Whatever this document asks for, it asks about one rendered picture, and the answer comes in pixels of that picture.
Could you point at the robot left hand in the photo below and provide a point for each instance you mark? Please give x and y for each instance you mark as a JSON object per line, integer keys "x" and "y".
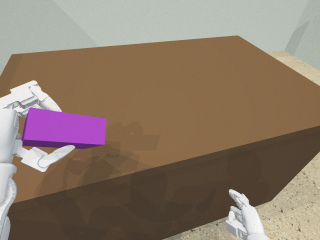
{"x": 18, "y": 103}

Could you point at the table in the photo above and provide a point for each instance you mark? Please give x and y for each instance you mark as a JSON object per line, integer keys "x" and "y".
{"x": 186, "y": 121}

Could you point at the sponge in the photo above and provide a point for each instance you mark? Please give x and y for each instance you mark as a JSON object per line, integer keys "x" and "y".
{"x": 54, "y": 129}

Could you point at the left robot forearm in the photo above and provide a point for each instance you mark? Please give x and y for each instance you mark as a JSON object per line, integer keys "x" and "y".
{"x": 8, "y": 193}

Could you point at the robot right hand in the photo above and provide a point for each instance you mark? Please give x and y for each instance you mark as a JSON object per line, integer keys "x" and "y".
{"x": 248, "y": 222}

